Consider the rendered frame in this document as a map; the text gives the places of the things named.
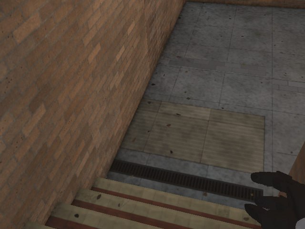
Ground stairs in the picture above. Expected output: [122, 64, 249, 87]
[23, 177, 263, 229]

